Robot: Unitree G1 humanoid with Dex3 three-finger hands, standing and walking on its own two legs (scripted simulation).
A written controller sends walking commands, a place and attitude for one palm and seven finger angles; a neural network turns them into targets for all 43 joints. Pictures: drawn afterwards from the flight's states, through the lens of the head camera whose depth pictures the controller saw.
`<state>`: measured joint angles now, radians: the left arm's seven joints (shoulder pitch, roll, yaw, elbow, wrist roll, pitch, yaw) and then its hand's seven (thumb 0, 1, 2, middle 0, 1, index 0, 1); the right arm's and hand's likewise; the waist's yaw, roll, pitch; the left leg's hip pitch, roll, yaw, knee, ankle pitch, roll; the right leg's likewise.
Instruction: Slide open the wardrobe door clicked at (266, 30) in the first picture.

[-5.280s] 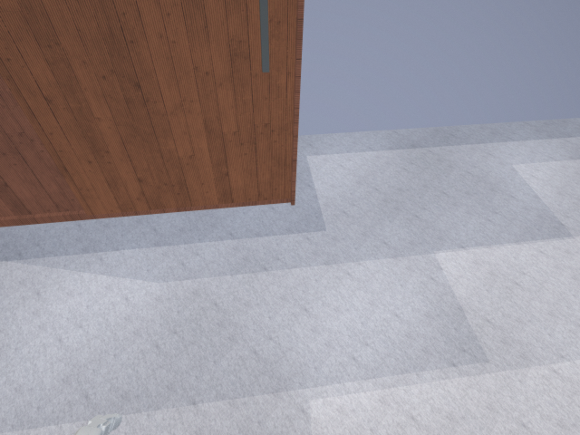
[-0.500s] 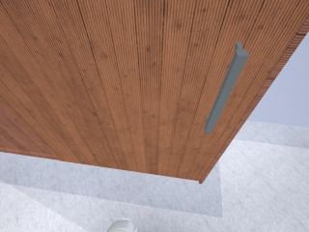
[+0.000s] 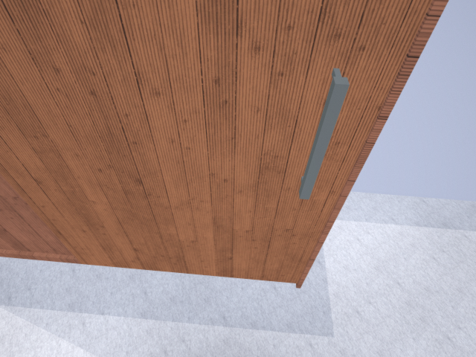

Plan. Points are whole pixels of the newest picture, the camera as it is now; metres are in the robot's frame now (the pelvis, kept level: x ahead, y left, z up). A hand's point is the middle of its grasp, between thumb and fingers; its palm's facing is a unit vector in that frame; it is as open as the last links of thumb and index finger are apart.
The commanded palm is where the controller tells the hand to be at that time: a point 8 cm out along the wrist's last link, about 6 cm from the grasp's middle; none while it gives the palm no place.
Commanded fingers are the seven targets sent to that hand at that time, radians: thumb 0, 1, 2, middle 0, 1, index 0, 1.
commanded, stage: come to a stop and stand still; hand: right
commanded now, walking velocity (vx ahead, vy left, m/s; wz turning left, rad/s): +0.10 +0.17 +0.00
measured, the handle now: (317, 142) +0.50 -0.15 +0.08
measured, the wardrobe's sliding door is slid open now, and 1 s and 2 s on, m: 0.00 0.00 0.00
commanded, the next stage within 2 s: look again from close up in 1.06 s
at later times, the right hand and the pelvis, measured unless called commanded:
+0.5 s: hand out of the picture +0.05 -0.18 -0.17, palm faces +0.02 +0.98 -0.22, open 7.3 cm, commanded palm none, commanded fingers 0.00 -0.90 -0.90 0.20 0.30 0.20 0.30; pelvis +0.01 +0.00 +0.00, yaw +0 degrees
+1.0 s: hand out of the picture -0.01 -0.16 -0.17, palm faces +0.05 +0.98 -0.18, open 7.4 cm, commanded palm none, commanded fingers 0.00 -0.90 -0.90 0.20 0.30 0.20 0.30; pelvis +0.00 +0.01 +0.01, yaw +0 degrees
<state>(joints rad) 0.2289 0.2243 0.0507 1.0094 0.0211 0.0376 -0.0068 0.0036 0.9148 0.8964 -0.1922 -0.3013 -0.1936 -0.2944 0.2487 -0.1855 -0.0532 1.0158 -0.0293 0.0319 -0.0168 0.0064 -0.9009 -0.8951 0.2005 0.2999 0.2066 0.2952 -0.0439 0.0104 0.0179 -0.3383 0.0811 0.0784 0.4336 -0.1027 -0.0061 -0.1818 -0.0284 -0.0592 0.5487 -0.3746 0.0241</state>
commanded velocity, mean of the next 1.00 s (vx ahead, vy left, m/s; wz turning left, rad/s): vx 0.00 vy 0.04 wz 0.00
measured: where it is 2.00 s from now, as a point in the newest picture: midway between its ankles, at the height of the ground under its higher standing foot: outside the picture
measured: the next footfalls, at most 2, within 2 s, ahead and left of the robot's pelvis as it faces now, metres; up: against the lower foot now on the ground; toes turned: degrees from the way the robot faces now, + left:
right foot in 0.02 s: +0.00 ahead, -0.13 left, +0.00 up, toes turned -3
left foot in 0.36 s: +0.04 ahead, +0.11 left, +0.00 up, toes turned +3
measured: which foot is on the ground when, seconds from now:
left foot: down 0.00-0.02, up 0.04-0.34, down 0.36-1.00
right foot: up 0.00-0.00, down 0.02-1.00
